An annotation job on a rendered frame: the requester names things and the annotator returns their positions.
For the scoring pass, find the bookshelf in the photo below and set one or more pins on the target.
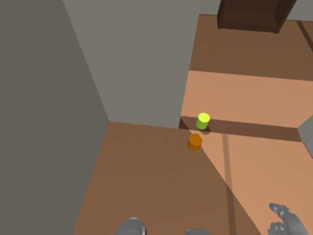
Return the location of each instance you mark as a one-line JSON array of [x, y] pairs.
[[254, 15]]

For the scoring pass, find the right robot hand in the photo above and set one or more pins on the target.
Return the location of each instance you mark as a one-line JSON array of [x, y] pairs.
[[291, 225]]

